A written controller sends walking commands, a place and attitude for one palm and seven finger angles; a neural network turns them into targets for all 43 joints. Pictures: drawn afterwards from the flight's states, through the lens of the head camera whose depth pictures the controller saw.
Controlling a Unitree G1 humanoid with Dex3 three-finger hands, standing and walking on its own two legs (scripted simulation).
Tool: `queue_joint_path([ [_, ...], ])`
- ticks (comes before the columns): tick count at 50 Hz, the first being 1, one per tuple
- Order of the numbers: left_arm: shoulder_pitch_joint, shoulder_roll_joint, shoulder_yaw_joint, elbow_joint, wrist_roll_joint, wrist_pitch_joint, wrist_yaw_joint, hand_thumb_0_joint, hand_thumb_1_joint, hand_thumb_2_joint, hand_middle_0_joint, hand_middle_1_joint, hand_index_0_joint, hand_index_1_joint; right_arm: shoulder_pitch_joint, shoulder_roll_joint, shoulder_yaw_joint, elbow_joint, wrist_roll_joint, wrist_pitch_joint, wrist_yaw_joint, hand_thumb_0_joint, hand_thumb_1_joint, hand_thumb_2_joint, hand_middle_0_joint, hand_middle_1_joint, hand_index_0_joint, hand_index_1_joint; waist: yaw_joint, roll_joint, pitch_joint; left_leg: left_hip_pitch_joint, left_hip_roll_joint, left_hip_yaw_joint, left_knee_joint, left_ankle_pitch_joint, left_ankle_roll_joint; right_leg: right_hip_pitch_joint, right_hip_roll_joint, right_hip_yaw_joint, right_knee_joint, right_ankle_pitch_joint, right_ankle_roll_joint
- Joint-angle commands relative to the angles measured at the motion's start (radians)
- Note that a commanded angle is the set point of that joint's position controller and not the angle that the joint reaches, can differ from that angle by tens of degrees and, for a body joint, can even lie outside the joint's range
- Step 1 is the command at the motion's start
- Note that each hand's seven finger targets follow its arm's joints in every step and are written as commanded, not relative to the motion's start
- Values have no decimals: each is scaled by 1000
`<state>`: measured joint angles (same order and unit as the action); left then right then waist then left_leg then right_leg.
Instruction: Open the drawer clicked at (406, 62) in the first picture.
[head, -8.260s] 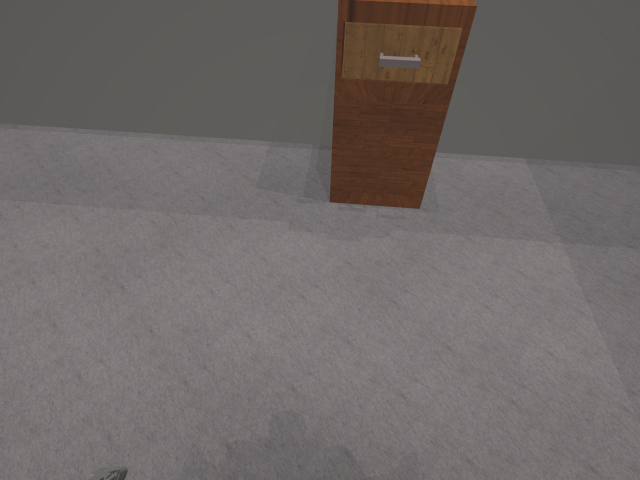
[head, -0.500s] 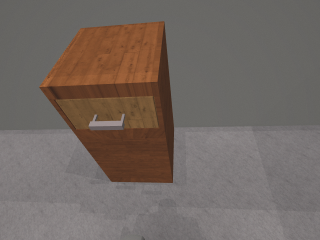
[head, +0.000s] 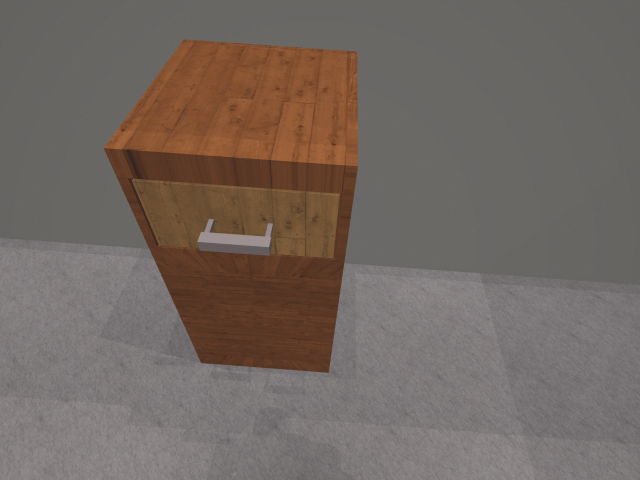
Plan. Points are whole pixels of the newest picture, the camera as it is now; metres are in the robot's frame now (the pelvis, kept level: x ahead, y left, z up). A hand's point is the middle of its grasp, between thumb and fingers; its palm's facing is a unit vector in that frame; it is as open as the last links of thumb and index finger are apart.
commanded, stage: come to a stop and stand still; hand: left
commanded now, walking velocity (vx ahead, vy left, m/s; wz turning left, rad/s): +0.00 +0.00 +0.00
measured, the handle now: (237, 235) +0.54 +0.20 -0.08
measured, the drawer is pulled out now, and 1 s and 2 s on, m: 0.00 0.00 0.00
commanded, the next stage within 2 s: look again from close up in 0.24 s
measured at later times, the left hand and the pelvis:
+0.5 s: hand out of the picture +0.02 +0.18 -0.18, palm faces +0.01 -0.98 -0.21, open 7.4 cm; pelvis +0.00 +0.00 -0.01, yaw +0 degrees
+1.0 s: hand out of the picture -0.05 +0.20 -0.18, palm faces +0.01 -0.98 -0.18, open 7.4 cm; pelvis -0.05 +0.03 +0.00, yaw -1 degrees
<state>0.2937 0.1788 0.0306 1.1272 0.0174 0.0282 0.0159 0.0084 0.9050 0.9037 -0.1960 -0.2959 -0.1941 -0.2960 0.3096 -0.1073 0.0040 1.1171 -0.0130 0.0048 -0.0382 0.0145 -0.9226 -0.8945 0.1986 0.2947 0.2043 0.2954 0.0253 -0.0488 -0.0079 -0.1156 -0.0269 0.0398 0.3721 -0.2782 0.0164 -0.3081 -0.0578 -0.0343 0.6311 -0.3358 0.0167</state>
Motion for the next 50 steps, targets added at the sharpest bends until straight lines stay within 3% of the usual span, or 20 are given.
queue_joint_path([
  [1, 55, 44, -7, -6, -9, -41, 15, 0, 900, 900, -200, -300, -200, -300, 66, -137, -25, -11, 8, -37, -18, 0, -900, -900, 200, 300, 200, 300, -6, 103, 5, 21, 173, -95, 30, 615, 49, 139, -30, 32, -236, 313, -13],
  [3, 73, 55, -8, 10, -11, -45, 25, 0, 900, 900, -200, -300, -200, -300, 78, -111, -24, -6, 12, -39, -16, 0, -900, -900, 200, 300, 200, 300, -15, 57, -10, -17, 139, -78, 27, 532, 13, 217, -78, 58, -198, 533, -43],
  [4, 72, 55, -6, 16, -14, -49, 28, 0, 900, 900, -200, -300, -200, -300, 81, -109, -24, 4, 10, -33, -17, 0, -900, -900, 200, 300, 200, 300, -17, -27, -24, -9, 137, -71, 33, 482, 3, 224, -72, 65, -183, 579, -53],
  [5, 70, 44, -9, 17, -15, -50, 30, 0, 900, 900, -200, -300, -200, -300, 81, -113, -25, 10, 9, -32, -17, 0, -900, -900, 200, 300, 200, 300, -18, -50, -21, 1, 136, -64, 29, 438, 2, 212, -75, 64, -186, 586, -55],
  [10, 40, 33, -13, 11, -15, -38, 31, 0, 900, 900, -200, -300, -200, -300, 87, -92, -16, 33, 7, -31, -18, 0, -900, -900, 200, 300, 200, 300, -21, 43, 44, -18, 138, -60, -14, 366, 6, 181, -53, 60, -215, 423, -45],
  [16, 39, 29, -15, 11, -14, -33, 28, 0, 900, 900, -200, -300, -200, -300, 85, -88, -11, 36, 5, -30, -17, 0, -900, -900, 200, 300, 200, 300, -18, 59, 82, -30, 137, -66, -40, 292, 8, 161, -43, 61, -241, 341, -42],
  [17, 26, 178, -32, -84, -1, -59, 22, 0, 900, 900, -200, -300, -200, -300, 31, -212, -26, -74, 0, -21, 6, 0, -900, -900, 200, 300, 200, 300, -33, -36, 176, -107, 93, -90, -32, 191, 2, 84, 2, 60, -207, 196, -50],
  [18, 42, 110, -11, -89, -4, -63, 30, 0, 900, 900, -200, -300, -200, -300, 22, -203, -32, -107, -15, -44, 0, 0, -900, -900, 200, 300, 200, 300, -19, 52, 92, -133, 120, -87, 49, 244, 16, 107, -38, 77, -157, 234, -52],
  [19, 48, 133, -4, -104, -1, -71, 29, 0, 900, 900, -200, -300, -200, -300, 42, -181, -38, -112, -13, -54, -9, 0, -900, -900, 200, 300, 200, 300, -32, 130, -48, -78, 107, -90, 96, 368, 26, 167, -49, 91, -121, 422, -73],
  [20, 75, 103, -7, -102, -5, -75, 33, 0, 900, 900, -200, -300, -200, -300, 58, -154, -34, -110, -8, -56, -14, 0, -900, -900, 200, 300, 200, 300, -28, 102, -123, -52, 107, -83, 136, 396, 26, 205, -58, 94, -116, 527, -79],
  [21, 96, 104, -5, -105, -5, -78, 35, 0, 900, 900, -200, -300, -200, -300, 69, -150, -36, -116, -3, -53, -16, 0, -900, -900, 200, 300, 200, 300, -30, 45, -136, -68, 98, -76, 166, 372, 20, 234, -75, 105, -110, 663, -83],
  [23, 95, 104, -9, -119, -7, -69, 37, 0, 900, 900, -200, -300, -200, -300, 79, -138, -35, -125, -2, -35, -11, 0, -900, -900, 200, 300, 200, 300, -41, -49, -90, -114, 80, -52, 164, 201, 14, 241, -99, 118, -119, 729, -86],
  [25, 73, 120, -5, -136, -6, -61, 37, 0, 900, 900, -200, -300, -200, -300, 51, -156, -42, -136, 2, -24, -9, 0, -900, -900, 200, 300, 200, 300, -45, -27, -9, -130, 82, -53, 136, 144, 13, 183, -98, 114, -135, 649, -83],
  [28, 56, 108, -13, -155, -7, -49, 37, 0, 900, 900, -200, -300, -200, -300, 34, -160, -34, -136, -3, -22, -3, 0, -900, -900, 200, 300, 200, 300, -38, 77, 30, -106, 113, -62, 111, 288, 17, 144, -53, 78, -133, 482, -64],
  [34, 44, 108, -22, -153, -8, -39, 30, 0, 900, 900, -200, -300, -200, -300, -17, -182, -25, -140, -3, -16, 7, 0, -900, -900, 200, 300, 200, 300, -28, 70, 92, -141, 118, -79, 43, 130, 20, 114, -40, 87, -207, 247, -42],
  [42, 50, 100, -28, -141, -4, -35, 26, 0, 900, 900, -200, -300, -200, -300, -10, -190, -22, -121, 0, -15, 16, 0, -900, -900, 200, 300, 200, 300, -24, 78, 121, -190, 122, -107, -46, -37, 23, 115, -33, 74, -247, 137, -25],
  [45, 68, 86, -28, -129, -2, -36, 26, 0, 900, 900, -200, -300, -200, -300, -3, -184, -27, -111, 0, -14, 17, 0, -900, -900, 200, 300, 200, 300, -23, 53, 128, -206, 123, -119, -70, -88, 26, 113, -34, 68, -251, 128, -20],
  [49, 88, 68, -28, -112, -1, -37, 27, 0, 900, 900, -200, -300, -200, -300, 15, -180, -27, -93, 1, -18, 17, 0, -900, -900, 200, 300, 200, 300, -21, 76, 108, -204, 133, -130, -95, -94, 29, 132, -33, 52, -237, 158, -16],
  [50, 99, 62, -28, -102, 1, -37, 25, 0, 900, 900, -200, -300, -200, -300, 25, -180, -27, -83, 0, -16, 16, 0, -900, -900, 200, 300, 200, 300, -23, 68, 102, -198, 137, -135, -110, -163, 31, 133, -25, 43, -235, 106, -14],
])
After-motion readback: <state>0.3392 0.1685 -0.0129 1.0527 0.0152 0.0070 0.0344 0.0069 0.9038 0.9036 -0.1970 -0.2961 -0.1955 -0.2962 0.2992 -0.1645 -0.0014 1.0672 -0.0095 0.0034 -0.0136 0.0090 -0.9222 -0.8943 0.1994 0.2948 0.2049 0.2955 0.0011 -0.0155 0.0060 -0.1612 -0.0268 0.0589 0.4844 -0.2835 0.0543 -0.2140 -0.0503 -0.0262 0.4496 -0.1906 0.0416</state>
